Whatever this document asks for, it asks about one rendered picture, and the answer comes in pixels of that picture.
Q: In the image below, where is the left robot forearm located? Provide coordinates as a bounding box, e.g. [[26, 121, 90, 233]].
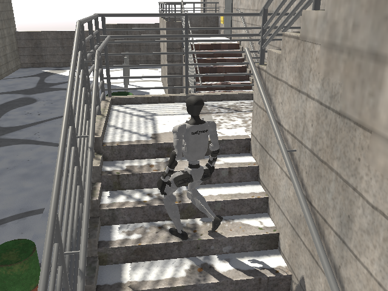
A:
[[161, 151, 178, 182]]

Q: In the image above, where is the robot left hand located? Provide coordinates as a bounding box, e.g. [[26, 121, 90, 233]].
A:
[[157, 178, 171, 195]]

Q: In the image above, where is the right robot shin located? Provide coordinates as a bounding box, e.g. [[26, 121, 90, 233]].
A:
[[191, 189, 216, 221]]

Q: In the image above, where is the left robot shin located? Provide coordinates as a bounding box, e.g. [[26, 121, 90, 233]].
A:
[[163, 197, 184, 233]]

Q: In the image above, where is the robot right hand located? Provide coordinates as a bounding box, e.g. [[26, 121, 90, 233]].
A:
[[206, 163, 215, 175]]

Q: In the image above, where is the right robot forearm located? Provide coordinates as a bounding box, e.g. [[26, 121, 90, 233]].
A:
[[208, 149, 219, 167]]

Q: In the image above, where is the left robot upper arm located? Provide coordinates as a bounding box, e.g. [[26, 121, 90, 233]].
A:
[[172, 124, 186, 160]]

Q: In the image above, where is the robot shin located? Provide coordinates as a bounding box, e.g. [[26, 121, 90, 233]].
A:
[[191, 189, 216, 221], [163, 197, 184, 233]]

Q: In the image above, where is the right robot upper arm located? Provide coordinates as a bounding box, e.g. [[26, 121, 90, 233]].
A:
[[205, 120, 219, 151]]

